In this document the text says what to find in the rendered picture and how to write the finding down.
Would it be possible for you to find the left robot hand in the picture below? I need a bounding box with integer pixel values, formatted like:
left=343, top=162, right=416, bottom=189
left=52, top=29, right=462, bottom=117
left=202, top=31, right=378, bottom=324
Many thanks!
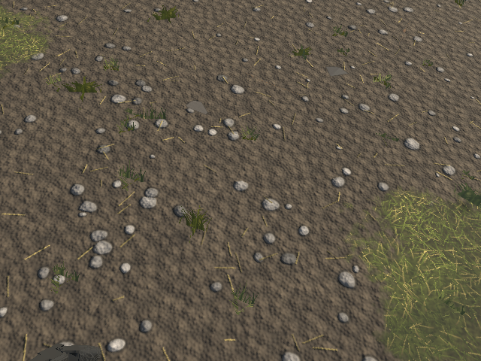
left=29, top=344, right=101, bottom=361

